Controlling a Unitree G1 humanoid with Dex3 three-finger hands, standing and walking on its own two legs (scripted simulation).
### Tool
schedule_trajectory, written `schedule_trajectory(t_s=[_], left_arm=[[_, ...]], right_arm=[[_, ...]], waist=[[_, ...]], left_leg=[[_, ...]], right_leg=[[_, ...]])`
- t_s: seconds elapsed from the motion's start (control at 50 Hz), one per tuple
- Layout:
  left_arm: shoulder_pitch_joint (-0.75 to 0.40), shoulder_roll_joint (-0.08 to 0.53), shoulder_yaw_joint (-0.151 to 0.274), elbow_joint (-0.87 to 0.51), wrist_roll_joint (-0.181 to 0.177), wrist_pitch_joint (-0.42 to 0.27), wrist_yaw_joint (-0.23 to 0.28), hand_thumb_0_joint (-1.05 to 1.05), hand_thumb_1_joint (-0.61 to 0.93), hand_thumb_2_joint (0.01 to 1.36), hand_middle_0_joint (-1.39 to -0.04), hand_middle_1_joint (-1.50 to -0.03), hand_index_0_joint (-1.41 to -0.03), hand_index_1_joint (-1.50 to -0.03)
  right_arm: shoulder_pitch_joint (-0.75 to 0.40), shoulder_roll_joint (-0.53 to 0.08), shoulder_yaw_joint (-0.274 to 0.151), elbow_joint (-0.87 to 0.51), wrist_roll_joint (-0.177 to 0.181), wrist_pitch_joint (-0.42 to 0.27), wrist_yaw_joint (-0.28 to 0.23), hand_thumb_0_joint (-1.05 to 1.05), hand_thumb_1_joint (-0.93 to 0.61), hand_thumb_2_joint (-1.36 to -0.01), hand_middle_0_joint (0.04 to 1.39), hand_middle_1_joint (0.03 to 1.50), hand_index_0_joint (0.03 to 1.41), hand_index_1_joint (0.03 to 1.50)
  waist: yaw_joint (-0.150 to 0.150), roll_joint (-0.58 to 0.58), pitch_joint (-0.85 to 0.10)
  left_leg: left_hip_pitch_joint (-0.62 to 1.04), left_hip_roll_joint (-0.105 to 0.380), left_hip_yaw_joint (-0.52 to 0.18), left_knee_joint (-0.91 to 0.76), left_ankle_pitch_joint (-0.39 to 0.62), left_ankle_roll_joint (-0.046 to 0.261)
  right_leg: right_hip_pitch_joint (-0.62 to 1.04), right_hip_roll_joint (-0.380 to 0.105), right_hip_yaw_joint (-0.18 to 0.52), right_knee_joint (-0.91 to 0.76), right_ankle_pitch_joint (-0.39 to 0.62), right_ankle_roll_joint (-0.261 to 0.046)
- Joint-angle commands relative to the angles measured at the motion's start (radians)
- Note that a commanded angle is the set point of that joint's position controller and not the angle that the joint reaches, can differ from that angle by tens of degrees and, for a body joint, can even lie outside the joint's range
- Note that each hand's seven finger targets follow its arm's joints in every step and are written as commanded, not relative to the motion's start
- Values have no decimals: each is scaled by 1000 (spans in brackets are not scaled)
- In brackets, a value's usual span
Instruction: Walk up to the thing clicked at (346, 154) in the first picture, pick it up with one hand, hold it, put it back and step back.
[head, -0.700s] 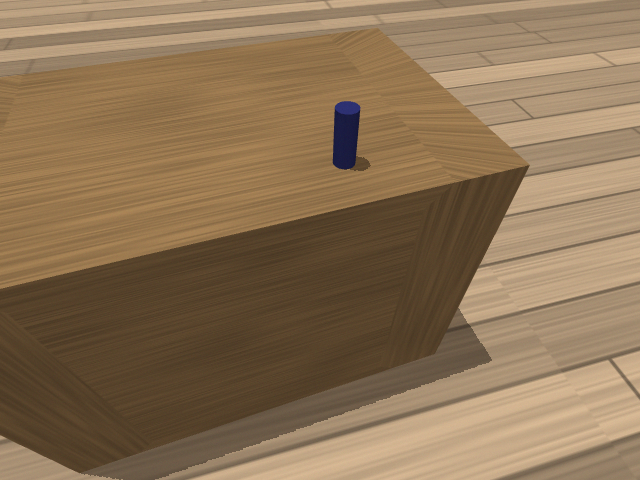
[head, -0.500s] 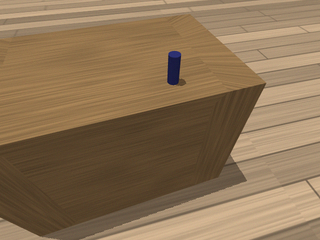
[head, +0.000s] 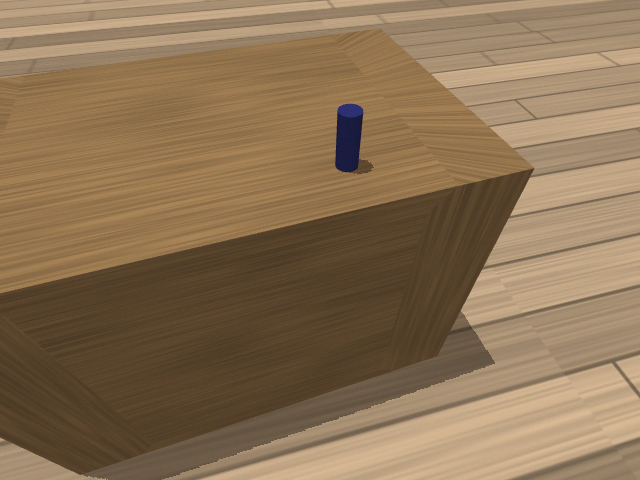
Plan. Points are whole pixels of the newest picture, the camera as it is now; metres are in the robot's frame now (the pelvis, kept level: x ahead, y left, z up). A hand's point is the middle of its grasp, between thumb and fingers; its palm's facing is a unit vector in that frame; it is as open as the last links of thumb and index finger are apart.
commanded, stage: stand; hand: right
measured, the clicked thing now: (348, 139) +0.64 -0.05 +0.07
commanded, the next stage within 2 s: walk up in 0.42 s
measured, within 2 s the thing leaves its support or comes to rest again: neither
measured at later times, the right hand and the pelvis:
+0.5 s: hand out of the picture +0.07 -0.25 -0.16, palm faces -0.06 +0.94 -0.33, open 7.4 cm; pelvis +0.01 +0.00 +0.00, yaw +2 degrees
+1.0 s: hand (458, 453) +0.19 -0.18 -0.14, palm faces -0.18 +0.87 -0.46, open 7.4 cm; pelvis +0.12 +0.08 -0.02, yaw +12 degrees
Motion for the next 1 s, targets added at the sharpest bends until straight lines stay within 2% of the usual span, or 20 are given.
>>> schedule_trajectory(t_s=[0.0, 0.22, 0.38, 0.4, 0.42, 0.44, 0.46, 0.48, 0.5, 0.56, 0.62, 0.68, 0.7, 0.72, 0.74, 0.76, 0.78, 0.84, 0.92, 0.98], left_arm=[[-45, 212, 41, -63, -5, -18, 11, 0, 900, 900, -200, -300, -200, -300], [-38, 215, 41, -63, -3, -20, 12, 0, 900, 900, -200, -300, -200, -300], [-36, 214, 42, -60, -1, -20, 12, 0, 900, 900, -200, -300, -200, -300], [15, 283, 104, -102, 6, -33, -4, 0, 900, 900, -200, -300, -200, -300], [55, 291, 114, -92, 19, -33, -7, 0, 900, 900, -200, -300, -200, -300], [89, 306, 130, -95, 26, -34, -9, 0, 900, 900, -200, -300, -200, -300], [130, 344, 149, -106, 31, -36, -8, 0, 900, 900, -200, -300, -200, -300], [120, 358, 162, -140, 35, -42, -4, 0, 900, 900, -200, -300, -200, -300], [96, 342, 161, -166, 35, -48, -5, 0, 900, 900, -200, -300, -200, -300], [63, 297, 154, -204, 33, -58, -9, 0, 900, 900, -200, -300, -200, -300], [-8, 313, 155, -263, 39, -59, -26, 0, 900, 900, -200, -300, -200, -300], [-20, 285, 146, -290, 28, -38, -40, 0, 900, 900, -200, -300, -200, -300], [21, 237, 131, -298, 31, -27, -43, 0, 900, 900, -200, -300, -200, -300], [89, 160, 110, -305, 28, -15, -49, 0, 900, 900, -200, -300, -200, -300], [124, 122, 98, -328, 29, -6, -47, 0, 900, 900, -200, -300, -200, -300], [122, 248, 129, -308, 20, 11, -40, 0, 900, 900, -200, -300, -200, -300], [87, 295, 136, -306, 17, 10, -40, 0, 900, 900, -200, -300, -200, -300], [203, 289, 145, -251, 4, 24, -46, 0, 900, 900, -200, -300, -200, -300], [166, 250, 143, -292, 19, 58, -39, 0, 900, 900, -200, -300, -200, -300], [130, 225, 134, -320, 12, 70, -32, 0, 900, 900, -200, -300, -200, -300]], right_arm=[[-42, -211, -36, -56, 3, -18, -11, 0, -900, -900, 200, 300, 200, 300], [-37, -218, -38, -58, 2, -20, -11, 0, -900, -900, 200, 300, 200, 300], [-31, -217, -40, -57, 2, -15, -10, 0, -900, -900, 200, 300, 200, 300], [40, -250, -78, -101, -11, -8, 15, 0, -900, -900, 200, 300, 200, 300], [24, -251, -83, -114, -20, -2, 23, 0, -900, -900, 200, 300, 200, 300], [-11, -239, -80, -138, -23, 4, 28, 0, -900, -900, 200, 300, 200, 300], [-51, -213, -81, -172, -29, 6, 33, 0, -900, -900, 200, 300, 200, 300], [-59, -218, -91, -204, -39, 7, 35, 0, -900, -900, 200, 300, 200, 300], [-31, -229, -101, -209, -40, 3, 35, 0, -900, -900, 200, 300, 200, 300], [44, -238, -116, -219, -27, -8, 55, 0, -900, -900, 200, 300, 200, 300], [121, -213, -123, -236, -21, -15, 68, 0, -900, -900, 200, 300, 200, 300], [288, -208, -146, -197, -24, -29, 57, 0, -900, -900, 200, 300, 200, 300], [391, -238, -165, -165, -25, -36, 42, 0, -900, -900, 200, 300, 200, 300], [480, -318, -188, -160, -34, -44, 23, 0, -900, -900, 200, 300, 200, 300], [461, -401, -188, -200, -43, -55, 9, 0, -900, -900, 200, 300, 200, 300], [336, -431, -190, -254, -20, -58, 8, 0, -900, -900, 200, 300, 200, 300], [278, -460, -196, -275, -11, -58, 5, 0, -900, -900, 200, 300, 200, 300], [237, -343, -153, -306, 0, -84, -18, 0, -900, -900, 200, 300, 200, 300], [324, -311, -142, -307, 4, -93, -52, 0, -900, -900, 200, 300, 200, 300], [309, -307, -134, -327, -1, -93, -69, 0, -900, -900, 200, 300, 200, 300]], waist=[[1, 1, -78], [0, -5, -95], [-2, -14, -59], [22, -7, -111], [46, -10, -40], [77, -49, 23], [104, -175, 39], [109, -168, 75], [95, -105, 94], [50, -76, 47], [6, -172, 39], [-72, -119, 1], [-103, 16, -59], [-134, 248, -83], [-97, 372, -76], [-59, 175, -41], [-49, 147, 49], [27, 63, 41], [15, 72, 23], [15, 106, 23]], left_leg=[[-1, 125, -98, -55, 136, 24], [25, 127, -95, -47, 177, 29], [2, 121, -97, -57, 113, 27], [-96, 60, -128, 13, -291, 86], [-273, 50, -136, 39, -450, 86], [-432, 16, -82, 122, -448, 62], [-485, -11, -5, 352, -321, 50], [-546, 31, -28, 538, -299, 29], [-559, 75, -70, 564, -281, 17], [-502, 105, -74, 505, -255, 13], [-303, 111, -25, 373, -200, 9], [-12, 13, 93, 203, 48, -6], [147, -17, 98, 196, 5, 0], [241, 92, -118, 89, -196, 62], [176, 319, -621, -55, -424, 142], [-23, 382, -763, -170, -652, 231], [-129, 405, -807, -204, -675, 270], [-70, 266, -416, -44, -200, 183], [-114, 252, -275, 49, 417, 191], [-149, 224, -189, 113, 650, 187]], right_leg=[[7, -117, 85, -41, 118, -34], [12, -122, 82, -39, 160, -33], [-12, -118, 85, -61, 105, -30], [88, -53, 32, 16, -315, -57], [114, -79, 89, 16, -456, -81], [166, -134, 164, -38, -545, -116], [140, -285, 317, -165, -626, -186], [88, -416, 418, -241, -608, -265], [82, -434, 418, -221, -500, -285], [123, -330, 232, -190, -322, -240], [-26, -279, 81, -126, -227, -205], [-199, -169, -88, 129, -188, -139], [-274, -122, -143, 354, -162, -124], [-431, -52, -169, 652, -312, -85], [-583, 33, -51, 827, -474, -61], [-487, -35, 56, 839, -443, -73], [-480, -71, 81, 862, -406, -72], [-472, -129, 95, 797, -203, -58], [-404, -104, 78, 749, -160, -16], [-385, -77, 54, 714, -126, -18]])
